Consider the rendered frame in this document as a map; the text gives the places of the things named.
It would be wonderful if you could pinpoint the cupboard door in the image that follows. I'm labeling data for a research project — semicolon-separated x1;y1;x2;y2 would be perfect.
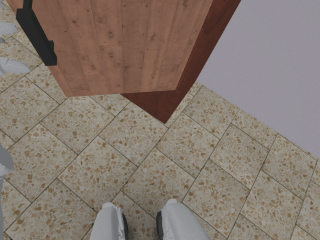
6;0;213;97

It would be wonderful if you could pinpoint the right robot shin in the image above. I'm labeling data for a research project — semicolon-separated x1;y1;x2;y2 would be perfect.
162;198;177;240

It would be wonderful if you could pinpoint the left robot shin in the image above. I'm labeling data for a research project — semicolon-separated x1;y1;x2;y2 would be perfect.
102;202;125;240

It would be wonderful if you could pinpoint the robot left hand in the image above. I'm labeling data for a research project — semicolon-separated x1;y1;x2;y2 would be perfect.
0;0;30;75

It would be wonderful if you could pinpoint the handle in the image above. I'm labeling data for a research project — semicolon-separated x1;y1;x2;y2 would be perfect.
16;0;57;66

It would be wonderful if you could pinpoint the left robot upper arm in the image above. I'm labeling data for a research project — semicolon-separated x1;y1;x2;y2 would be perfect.
0;143;14;240

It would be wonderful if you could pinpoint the robot shin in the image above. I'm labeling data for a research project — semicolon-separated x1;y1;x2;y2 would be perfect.
162;198;177;240
102;202;125;240

